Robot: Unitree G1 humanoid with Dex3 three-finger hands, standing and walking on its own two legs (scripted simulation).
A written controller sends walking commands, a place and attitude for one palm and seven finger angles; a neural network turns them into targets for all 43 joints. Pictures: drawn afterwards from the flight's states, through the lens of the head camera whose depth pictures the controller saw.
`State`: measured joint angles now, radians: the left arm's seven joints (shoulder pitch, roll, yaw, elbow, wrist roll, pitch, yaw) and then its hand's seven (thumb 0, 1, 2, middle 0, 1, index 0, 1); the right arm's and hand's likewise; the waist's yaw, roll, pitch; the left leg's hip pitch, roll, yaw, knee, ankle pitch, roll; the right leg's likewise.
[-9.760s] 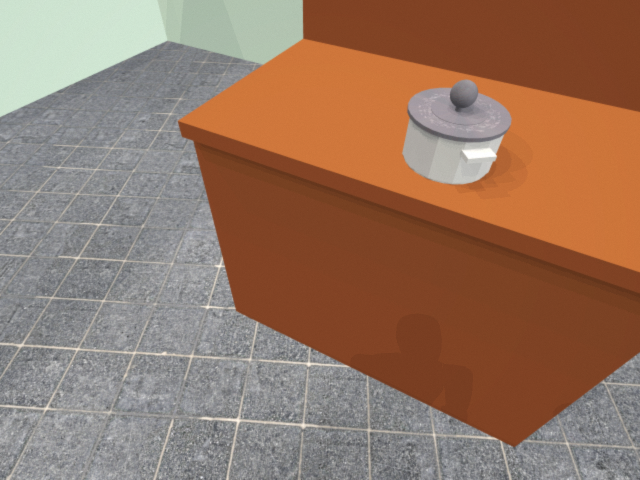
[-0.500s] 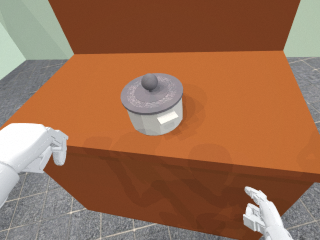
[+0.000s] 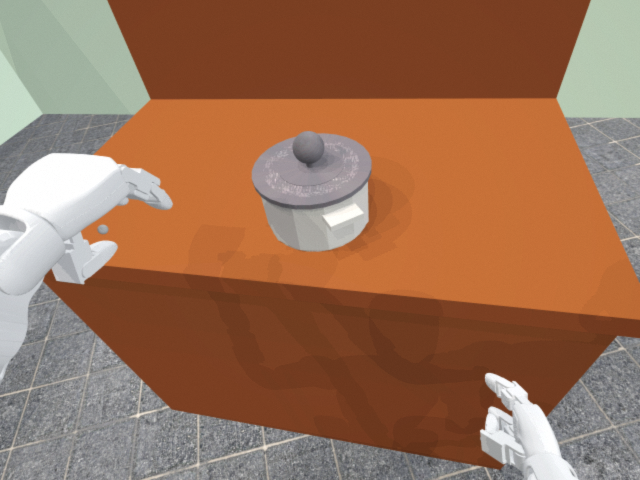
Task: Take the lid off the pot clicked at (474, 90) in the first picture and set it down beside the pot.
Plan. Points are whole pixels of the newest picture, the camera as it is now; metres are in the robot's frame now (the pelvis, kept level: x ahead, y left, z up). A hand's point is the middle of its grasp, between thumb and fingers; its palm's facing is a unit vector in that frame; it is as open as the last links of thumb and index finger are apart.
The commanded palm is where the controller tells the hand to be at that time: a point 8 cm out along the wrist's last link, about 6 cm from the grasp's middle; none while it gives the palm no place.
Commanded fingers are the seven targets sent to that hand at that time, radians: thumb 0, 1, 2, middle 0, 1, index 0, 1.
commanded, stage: reach forward and open the fingers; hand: left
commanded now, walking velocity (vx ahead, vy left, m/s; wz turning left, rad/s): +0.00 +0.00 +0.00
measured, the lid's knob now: (308, 147) +0.52 +0.08 +0.17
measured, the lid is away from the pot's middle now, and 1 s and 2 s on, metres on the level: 0.00 0.00 0.00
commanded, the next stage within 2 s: move the open hand above the knob in 0.44 s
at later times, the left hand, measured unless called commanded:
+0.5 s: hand (116, 185) +0.32 +0.24 +0.25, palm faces +0.00 +0.07 -1.00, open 9.9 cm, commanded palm +0.28 +0.24 +0.32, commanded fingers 0.00 -0.38 1.69 -0.88 -0.08 -0.88 -0.08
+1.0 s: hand (172, 156) +0.38 +0.20 +0.25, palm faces -0.03 +0.05 -1.00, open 9.9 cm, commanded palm +0.34 +0.20 +0.32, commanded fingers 0.00 -0.38 1.69 -0.88 -0.08 -0.88 -0.08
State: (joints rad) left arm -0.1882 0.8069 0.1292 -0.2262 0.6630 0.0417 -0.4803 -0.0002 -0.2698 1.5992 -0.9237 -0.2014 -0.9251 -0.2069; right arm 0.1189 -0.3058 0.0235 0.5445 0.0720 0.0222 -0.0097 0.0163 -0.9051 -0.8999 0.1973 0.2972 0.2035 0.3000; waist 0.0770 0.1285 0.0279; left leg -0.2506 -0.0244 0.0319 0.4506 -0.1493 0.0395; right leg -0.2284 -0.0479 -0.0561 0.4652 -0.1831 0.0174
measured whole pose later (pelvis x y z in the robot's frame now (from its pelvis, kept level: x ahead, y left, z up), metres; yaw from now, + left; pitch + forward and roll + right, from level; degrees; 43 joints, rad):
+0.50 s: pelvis +0.00 +0.00 +0.00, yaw +0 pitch -2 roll +0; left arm -0.40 0.79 0.06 -0.12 0.72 0.10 -0.53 0.00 -0.37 1.67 -0.89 -0.08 -0.89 -0.09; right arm 0.12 -0.30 0.04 0.54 0.08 0.03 -0.01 0.02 -0.90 -0.90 0.20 0.30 0.20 0.30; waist 0.07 0.13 0.01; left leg -0.27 -0.03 0.04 0.45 -0.15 0.04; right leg -0.26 -0.06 -0.04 0.49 -0.19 0.02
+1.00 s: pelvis +0.02 -0.01 +0.00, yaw +0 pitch -1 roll +0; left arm -0.55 0.72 -0.05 -0.04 0.76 0.18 -0.54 0.00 -0.38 1.68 -0.89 -0.08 -0.90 -0.09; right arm 0.09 -0.30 0.04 0.54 0.08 0.07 0.01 0.02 -0.91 -0.90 0.20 0.30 0.20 0.30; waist 0.05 0.13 0.01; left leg -0.26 -0.03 0.03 0.45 -0.17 0.03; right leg -0.25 -0.05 -0.05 0.49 -0.22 0.01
